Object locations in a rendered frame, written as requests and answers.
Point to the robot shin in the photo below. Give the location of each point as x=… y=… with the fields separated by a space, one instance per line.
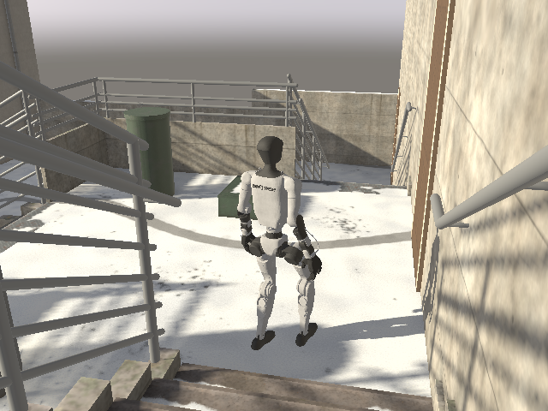
x=305 y=305
x=264 y=309

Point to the right robot hand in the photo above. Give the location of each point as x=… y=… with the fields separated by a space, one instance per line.
x=314 y=266

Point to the robot right upper arm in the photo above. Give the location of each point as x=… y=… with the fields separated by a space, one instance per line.
x=293 y=186

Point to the left robot hand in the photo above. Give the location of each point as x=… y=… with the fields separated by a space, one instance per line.
x=246 y=239

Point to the left robot forearm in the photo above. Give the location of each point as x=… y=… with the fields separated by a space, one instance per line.
x=246 y=227

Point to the robot left upper arm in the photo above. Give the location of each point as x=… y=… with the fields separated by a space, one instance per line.
x=245 y=192

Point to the right robot forearm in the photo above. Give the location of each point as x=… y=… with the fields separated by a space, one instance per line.
x=303 y=239

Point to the robot right shin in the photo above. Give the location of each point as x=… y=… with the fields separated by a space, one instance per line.
x=305 y=305

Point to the robot left shin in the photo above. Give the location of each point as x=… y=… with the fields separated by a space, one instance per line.
x=264 y=309

